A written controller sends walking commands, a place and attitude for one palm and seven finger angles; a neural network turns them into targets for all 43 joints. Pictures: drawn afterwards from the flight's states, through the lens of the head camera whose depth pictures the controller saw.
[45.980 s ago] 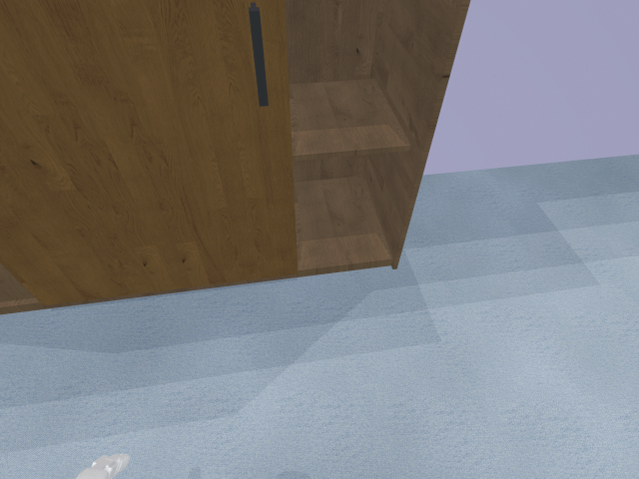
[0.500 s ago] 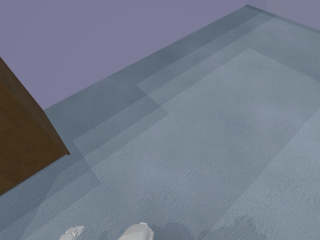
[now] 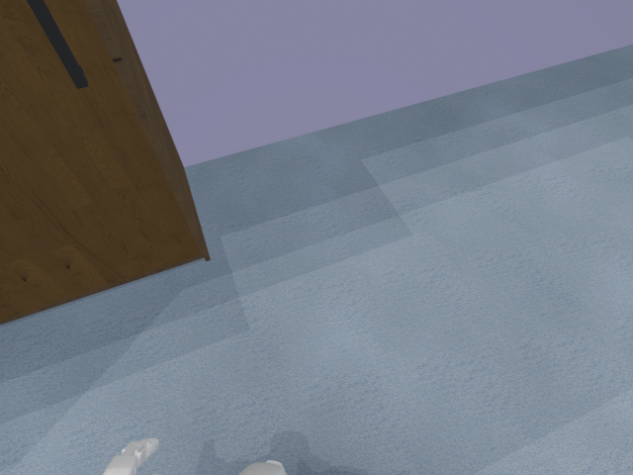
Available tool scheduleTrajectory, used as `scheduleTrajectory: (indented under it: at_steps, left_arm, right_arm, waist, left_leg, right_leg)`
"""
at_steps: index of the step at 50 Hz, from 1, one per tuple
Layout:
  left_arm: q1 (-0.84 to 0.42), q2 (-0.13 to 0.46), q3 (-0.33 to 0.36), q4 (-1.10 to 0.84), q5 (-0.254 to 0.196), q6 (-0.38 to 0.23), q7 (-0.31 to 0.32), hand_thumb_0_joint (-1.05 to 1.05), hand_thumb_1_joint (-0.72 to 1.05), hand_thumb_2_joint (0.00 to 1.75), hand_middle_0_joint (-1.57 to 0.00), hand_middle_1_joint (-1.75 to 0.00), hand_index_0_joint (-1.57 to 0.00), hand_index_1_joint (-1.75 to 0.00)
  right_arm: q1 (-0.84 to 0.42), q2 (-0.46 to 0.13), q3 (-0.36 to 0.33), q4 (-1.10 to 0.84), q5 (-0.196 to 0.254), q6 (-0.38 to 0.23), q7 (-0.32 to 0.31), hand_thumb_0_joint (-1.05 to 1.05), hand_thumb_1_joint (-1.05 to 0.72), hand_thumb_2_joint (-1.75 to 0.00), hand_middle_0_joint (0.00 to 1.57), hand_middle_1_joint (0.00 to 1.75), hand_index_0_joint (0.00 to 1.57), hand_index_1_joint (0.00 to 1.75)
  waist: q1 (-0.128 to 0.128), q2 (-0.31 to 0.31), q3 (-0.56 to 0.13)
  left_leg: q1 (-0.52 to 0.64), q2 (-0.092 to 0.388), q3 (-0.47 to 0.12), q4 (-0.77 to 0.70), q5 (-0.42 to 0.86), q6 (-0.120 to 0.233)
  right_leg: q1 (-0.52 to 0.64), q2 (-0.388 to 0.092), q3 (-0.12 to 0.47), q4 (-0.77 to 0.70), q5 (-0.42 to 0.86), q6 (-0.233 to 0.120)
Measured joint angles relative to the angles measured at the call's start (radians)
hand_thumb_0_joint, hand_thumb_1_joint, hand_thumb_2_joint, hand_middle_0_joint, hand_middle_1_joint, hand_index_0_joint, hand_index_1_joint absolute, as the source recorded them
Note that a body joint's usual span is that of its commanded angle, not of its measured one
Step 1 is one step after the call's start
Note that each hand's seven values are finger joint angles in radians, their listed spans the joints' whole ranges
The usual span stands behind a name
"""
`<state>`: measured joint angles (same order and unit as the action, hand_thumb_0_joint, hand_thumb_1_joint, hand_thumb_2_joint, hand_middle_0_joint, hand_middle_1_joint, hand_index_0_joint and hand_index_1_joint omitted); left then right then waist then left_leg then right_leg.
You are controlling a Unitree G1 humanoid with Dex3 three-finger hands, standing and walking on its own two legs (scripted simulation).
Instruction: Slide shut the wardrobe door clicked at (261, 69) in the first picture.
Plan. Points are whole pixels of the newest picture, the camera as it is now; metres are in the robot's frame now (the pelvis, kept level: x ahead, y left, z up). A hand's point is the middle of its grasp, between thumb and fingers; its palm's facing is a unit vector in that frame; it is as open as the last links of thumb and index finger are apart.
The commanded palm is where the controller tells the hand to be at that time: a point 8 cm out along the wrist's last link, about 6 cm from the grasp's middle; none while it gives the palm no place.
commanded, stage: turn to face it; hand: left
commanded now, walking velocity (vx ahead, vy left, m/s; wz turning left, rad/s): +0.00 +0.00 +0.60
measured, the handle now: (55, 32) +0.81 +0.53 +0.13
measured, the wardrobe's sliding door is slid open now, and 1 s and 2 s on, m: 0.00 0.00 0.00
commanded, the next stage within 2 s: take the last steps up to it in 0.72 s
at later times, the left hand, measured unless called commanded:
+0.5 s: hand out of the picture +0.02 +0.25 -0.16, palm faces +0.34 -0.91 -0.25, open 7.4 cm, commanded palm none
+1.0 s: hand out of the picture -0.04 +0.21 -0.18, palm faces +0.48 -0.86 -0.16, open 7.4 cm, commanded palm none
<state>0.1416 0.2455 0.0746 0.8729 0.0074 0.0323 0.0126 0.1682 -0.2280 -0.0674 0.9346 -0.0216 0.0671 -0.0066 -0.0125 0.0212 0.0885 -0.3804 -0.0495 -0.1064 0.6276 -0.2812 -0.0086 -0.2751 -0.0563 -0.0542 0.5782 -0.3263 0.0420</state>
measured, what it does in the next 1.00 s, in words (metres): steps on the spot, turning left: left foot, then right foot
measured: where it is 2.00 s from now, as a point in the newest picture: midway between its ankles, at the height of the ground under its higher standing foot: (276, 433)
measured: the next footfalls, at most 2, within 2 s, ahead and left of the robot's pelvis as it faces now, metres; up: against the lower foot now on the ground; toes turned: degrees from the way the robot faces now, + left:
left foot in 0.30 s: +0.04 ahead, +0.14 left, +0.00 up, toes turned +17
right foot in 0.64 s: +0.10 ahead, -0.11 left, +0.00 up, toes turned +15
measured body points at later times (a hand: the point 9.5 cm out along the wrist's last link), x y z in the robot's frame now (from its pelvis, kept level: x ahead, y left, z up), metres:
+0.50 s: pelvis +0.01 +0.02 +0.01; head +0.06 +0.05 +0.46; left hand +0.00 +0.30 -0.14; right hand +0.18 -0.19 -0.13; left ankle +0.00 +0.13 -0.73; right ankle +0.03 -0.13 -0.66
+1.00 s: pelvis +0.02 +0.03 +0.00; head +0.03 +0.06 +0.45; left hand -0.06 +0.25 -0.16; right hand +0.19 -0.17 -0.13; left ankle -0.01 +0.11 -0.73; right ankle +0.05 -0.11 -0.70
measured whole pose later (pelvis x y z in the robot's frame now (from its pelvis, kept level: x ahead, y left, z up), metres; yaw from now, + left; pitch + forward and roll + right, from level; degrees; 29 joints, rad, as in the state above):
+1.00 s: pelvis +0.02 +0.03 +0.00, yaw +25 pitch -1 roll +0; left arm 0.25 0.20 0.07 1.01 0.02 0.05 0.00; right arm 0.18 -0.18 -0.04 0.99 -0.04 0.02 0.00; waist 0.02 -0.06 0.08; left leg -0.27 -0.01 0.09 0.60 -0.31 0.05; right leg -0.33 -0.11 -0.10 0.87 -0.51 0.03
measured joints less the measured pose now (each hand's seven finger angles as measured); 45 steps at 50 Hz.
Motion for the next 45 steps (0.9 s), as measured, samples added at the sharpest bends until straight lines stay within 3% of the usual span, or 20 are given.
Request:
scheduleTrajectory:
  at_steps: [3,6,8,13,14,15,17,19,22,28,32,35,37,39,42,45]
  left_arm:
    - [0.007,-0.028,-0.009,0.006,0.008,-0.008,0.011,0.00,0.91,0.90,-0.20,-0.30,-0.19,-0.30]
    - [0.029,-0.046,-0.015,0.013,0.009,-0.011,0.014,0.00,0.90,0.90,-0.20,-0.30,-0.20,-0.30]
    - [0.039,-0.048,-0.017,0.018,0.011,-0.012,0.012,0.00,0.90,0.90,-0.20,-0.30,-0.20,-0.30]
    - [0.055,-0.041,-0.017,0.024,0.014,-0.013,0.002,0.00,0.90,0.90,-0.20,-0.30,-0.20,-0.30]
    - [0.062,-0.037,-0.015,0.026,0.011,-0.011,-0.001,0.00,0.90,0.90,-0.20,-0.30,-0.20,-0.30]
    - [0.072,-0.037,-0.013,0.026,0.007,-0.007,-0.003,0.00,0.90,0.90,-0.20,-0.30,-0.20,-0.30]
    - [0.056,-0.019,-0.008,0.042,0.002,0.015,0.000,0.00,0.90,0.90,-0.20,-0.30,-0.20,-0.30]
    - [0.043,-0.007,-0.001,0.054,0.002,0.035,0.006,0.00,0.90,0.90,-0.20,-0.30,-0.20,-0.30]
    - [0.027,-0.004,0.002,0.063,0.002,0.043,0.004,0.00,0.91,0.90,-0.20,-0.30,-0.20,-0.30]
    - [0.021,-0.007,0.000,0.048,0.000,0.030,-0.003,0.00,0.91,0.90,-0.20,-0.30,-0.19,-0.30]
    - [0.034,-0.007,-0.006,0.041,0.001,0.005,-0.001,0.00,0.91,0.90,-0.20,-0.30,-0.19,-0.30]
    - [0.041,-0.034,-0.014,0.054,0.010,-0.012,0.005,0.00,0.91,0.90,-0.20,-0.30,-0.19,-0.30]
    - [0.056,-0.055,-0.021,0.063,0.012,-0.016,0.006,0.00,0.91,0.90,-0.20,-0.30,-0.19,-0.30]
    - [0.070,-0.068,-0.024,0.071,0.013,-0.017,0.008,0.00,0.90,0.90,-0.20,-0.30,-0.20,-0.30]
    - [0.082,-0.072,-0.025,0.083,0.018,-0.017,0.006,0.00,0.90,0.90,-0.20,-0.30,-0.20,-0.30]
    - [0.092,-0.068,-0.021,0.096,0.015,-0.017,0.001,0.00,0.90,0.90,-0.20,-0.30,-0.20,-0.30]
  right_arm:
    - [-0.014,-0.020,-0.017,0.009,0.000,0.015,0.006,0.01,-0.90,-0.90,0.20,0.30,0.20,0.30]
    - [-0.027,-0.025,-0.021,0.011,-0.001,0.021,0.015,0.01,-0.90,-0.90,0.20,0.30,0.20,0.30]
    - [-0.035,-0.019,-0.018,0.004,0.002,0.020,0.021,0.01,-0.91,-0.90,0.20,0.30,0.20,0.29]
    - [-0.058,-0.009,-0.005,-0.014,0.006,0.005,0.030,0.01,-0.91,-0.90,0.20,0.30,0.19,0.29]
    - [-0.059,-0.010,-0.003,-0.020,0.005,-0.003,0.031,0.01,-0.91,-0.90,0.20,0.30,0.19,0.29]
    - [-0.058,-0.018,-0.002,-0.028,0.003,-0.014,0.032,0.01,-0.91,-0.90,0.20,0.30,0.20,0.29]
    - [-0.070,-0.009,-0.004,-0.029,0.001,-0.029,0.023,0.00,-0.91,-0.90,0.20,0.30,0.20,0.29]
    - [-0.071,0.000,0.006,-0.029,-0.003,-0.034,0.014,0.00,-0.91,-0.90,0.20,0.30,0.20,0.29]
    - [-0.055,0.004,0.015,-0.023,-0.007,-0.034,-0.001,0.00,-0.90,-0.90,0.20,0.30,0.20,0.30]
    - [-0.024,0.013,0.023,0.008,-0.010,-0.022,-0.005,0.00,-0.90,-0.90,0.20,0.30,0.20,0.30]
    - [-0.007,0.023,0.023,0.023,-0.003,-0.010,-0.003,0.00,-0.90,-0.90,0.20,0.30,0.20,0.30]
    - [-0.016,0.010,0.010,0.033,0.004,0.003,0.000,0.00,-0.90,-0.90,0.20,0.30,0.20,0.30]
    - [-0.020,0.003,0.003,0.040,0.004,0.009,0.002,0.01,-0.90,-0.90,0.20,0.30,0.20,0.30]
    - [-0.024,0.005,0.003,0.045,0.005,0.010,0.004,0.01,-0.91,-0.90,0.20,0.30,0.20,0.30]
    - [-0.024,0.018,0.008,0.046,0.010,0.003,0.007,0.01,-0.91,-0.90,0.20,0.30,0.20,0.29]
    - [-0.018,0.027,0.016,0.050,0.006,-0.015,0.008,0.00,-0.91,-0.90,0.20,0.30,0.20,0.29]
  waist:
    - [-0.007,0.030,0.010]
    - [-0.010,0.015,0.012]
    - [-0.012,-0.013,0.018]
    - [0.002,-0.072,0.035]
    - [0.003,-0.078,0.034]
    - [0.004,-0.069,0.026]
    - [0.007,-0.088,0.042]
    - [0.015,-0.088,0.051]
    - [0.013,-0.056,0.045]
    - [0.013,-0.007,0.013]
    - [0.013,-0.008,-0.014]
    - [0.012,0.016,-0.006]
    - [0.010,0.020,-0.004]
    - [0.008,0.006,-0.002]
    - [0.009,-0.036,0.000]
    - [0.016,-0.066,0.001]
  left_leg:
    - [-0.081,-0.004,0.020,0.286,-0.173,-0.007]
    - [-0.123,0.015,0.086,0.465,-0.181,-0.027]
    - [-0.106,0.034,0.128,0.430,-0.178,-0.037]
    - [0.006,0.053,0.193,0.121,-0.112,-0.030]
    - [0.041,0.052,0.201,0.037,-0.049,-0.025]
    - [0.064,0.058,0.196,-0.025,0.016,0.006]
    - [0.038,0.038,0.186,0.026,-0.013,0.048]
    - [0.040,0.035,0.171,0.026,-0.028,0.054]
    - [0.060,0.038,0.132,-0.030,0.005,0.045]
    - [0.089,0.041,0.080,-0.100,0.045,0.034]
    - [0.063,0.023,0.062,-0.051,0.023,0.013]
    - [-0.011,0.012,0.055,0.179,-0.161,0.007]
    - [-0.057,0.009,0.071,0.344,-0.197,0.000]
    - [-0.069,0.018,0.098,0.411,-0.199,-0.011]
    - [-0.024,0.034,0.143,0.295,-0.200,-0.019]
    - [0.069,0.042,0.175,0.060,-0.106,-0.016]
  right_leg:
    - [0.020,-0.012,-0.045,0.022,-0.008,-0.030]
    - [0.059,-0.042,-0.074,-0.017,-0.008,-0.026]
    - [0.077,-0.067,-0.092,-0.036,-0.002,-0.020]
    - [0.075,-0.124,-0.148,0.015,-0.040,0.007]
    - [0.064,-0.136,-0.158,0.051,-0.062,0.016]
    - [0.036,-0.140,-0.167,0.112,-0.084,0.022]
    - [-0.043,-0.135,-0.097,0.304,-0.209,0.032]
    - [-0.108,-0.101,-0.047,0.447,-0.242,0.034]
    - [-0.157,-0.062,-0.023,0.507,-0.201,0.036]
    - [-0.110,-0.022,-0.008,0.297,-0.145,0.030]
    - [0.008,-0.009,-0.014,0.015,-0.012,0.010]
    - [0.014,-0.011,-0.033,0.026,0.001,-0.029]
    - [0.033,-0.020,-0.045,0.009,0.001,-0.031]
    - [0.052,-0.031,-0.052,-0.019,0.014,-0.027]
    - [0.066,-0.057,-0.063,-0.036,0.021,-0.019]
    - [0.063,-0.075,-0.080,-0.007,0.001,-0.002]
